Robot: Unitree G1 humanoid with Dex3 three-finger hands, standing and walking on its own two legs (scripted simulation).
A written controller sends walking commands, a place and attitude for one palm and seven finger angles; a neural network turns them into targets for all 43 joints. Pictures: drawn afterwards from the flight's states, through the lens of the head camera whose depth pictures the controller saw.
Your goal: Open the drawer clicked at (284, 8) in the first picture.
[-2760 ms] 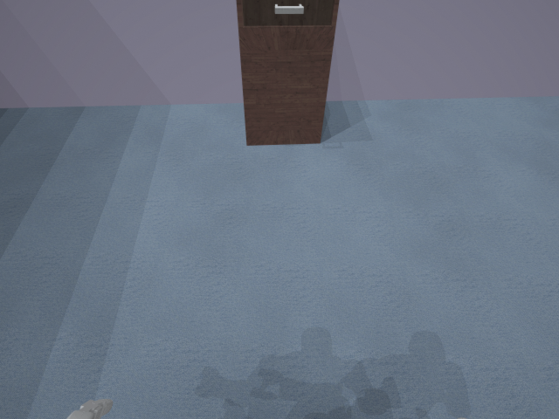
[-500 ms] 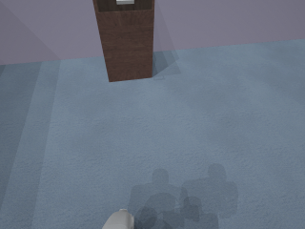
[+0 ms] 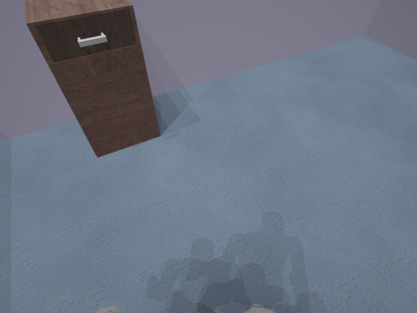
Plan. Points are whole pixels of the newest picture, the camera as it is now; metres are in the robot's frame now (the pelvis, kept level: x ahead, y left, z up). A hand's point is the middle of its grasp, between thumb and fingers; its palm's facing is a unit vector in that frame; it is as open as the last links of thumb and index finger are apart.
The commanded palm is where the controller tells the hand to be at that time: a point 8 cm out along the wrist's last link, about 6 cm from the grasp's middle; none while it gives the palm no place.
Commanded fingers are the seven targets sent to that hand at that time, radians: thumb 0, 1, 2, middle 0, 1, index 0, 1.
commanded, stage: walk to a spot facing it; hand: left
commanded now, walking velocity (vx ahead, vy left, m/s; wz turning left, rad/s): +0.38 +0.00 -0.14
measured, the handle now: (91, 39) +1.18 +0.54 -0.04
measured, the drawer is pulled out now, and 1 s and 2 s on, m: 0.00 0.00 0.00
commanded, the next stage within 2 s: turn to face it in 0.96 s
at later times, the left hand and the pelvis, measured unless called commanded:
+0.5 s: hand out of the picture +0.16 +0.19 -0.20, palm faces +0.06 -0.99 -0.14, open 7.3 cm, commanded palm none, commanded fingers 0.00 0.90 0.90 -0.20 -0.30 -0.20 -0.30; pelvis +0.22 +0.02 -0.02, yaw -2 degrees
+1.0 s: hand (162, 171) +0.55 +0.16 -0.17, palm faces -0.23 -0.96 -0.19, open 7.4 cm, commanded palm none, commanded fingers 0.00 0.90 0.90 -0.20 -0.30 -0.20 -0.30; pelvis +0.42 +0.00 -0.01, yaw -12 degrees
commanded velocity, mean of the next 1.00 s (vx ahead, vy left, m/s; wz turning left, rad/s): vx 0.35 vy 0.00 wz -0.24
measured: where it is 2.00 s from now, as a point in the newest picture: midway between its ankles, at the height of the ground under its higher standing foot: (226, 233)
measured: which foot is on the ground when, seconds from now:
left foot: down 0.00-0.08, up 0.10-0.46, down 0.48-1.00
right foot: up 0.00-0.04, down 0.06-0.50, up 0.52-1.00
